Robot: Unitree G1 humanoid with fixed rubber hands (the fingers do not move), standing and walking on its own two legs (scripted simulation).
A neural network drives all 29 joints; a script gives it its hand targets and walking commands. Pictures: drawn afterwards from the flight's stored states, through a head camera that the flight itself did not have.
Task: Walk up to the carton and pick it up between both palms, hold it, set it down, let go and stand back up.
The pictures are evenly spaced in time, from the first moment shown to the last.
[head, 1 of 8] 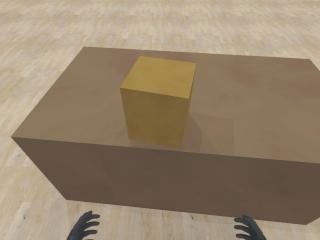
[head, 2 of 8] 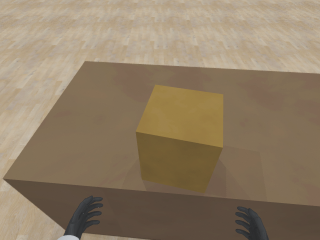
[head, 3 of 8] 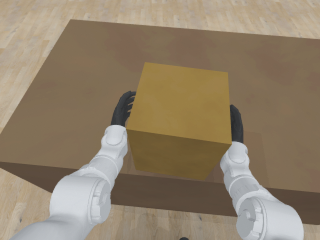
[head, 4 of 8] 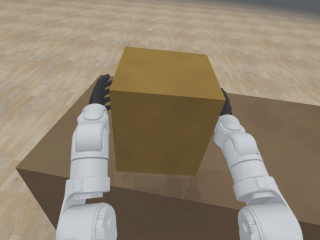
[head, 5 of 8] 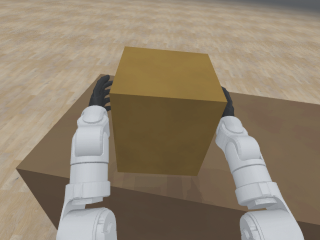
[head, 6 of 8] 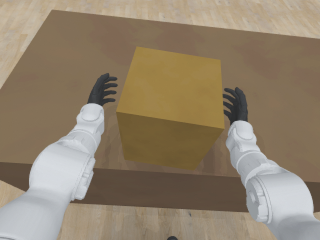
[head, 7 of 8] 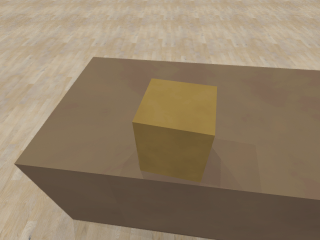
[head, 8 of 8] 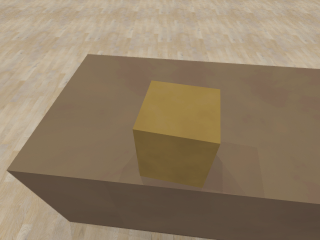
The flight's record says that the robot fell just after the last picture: no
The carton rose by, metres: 0.21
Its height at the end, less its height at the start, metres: +0.00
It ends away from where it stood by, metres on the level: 0.01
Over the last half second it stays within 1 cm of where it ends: yes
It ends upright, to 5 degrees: yes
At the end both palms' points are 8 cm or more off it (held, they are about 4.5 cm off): yes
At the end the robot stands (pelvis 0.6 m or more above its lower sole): yes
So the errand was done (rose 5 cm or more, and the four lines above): yes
